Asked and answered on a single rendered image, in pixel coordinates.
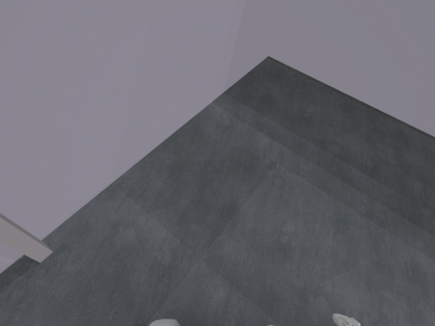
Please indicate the panel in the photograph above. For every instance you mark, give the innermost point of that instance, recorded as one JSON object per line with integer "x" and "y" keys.
{"x": 21, "y": 240}

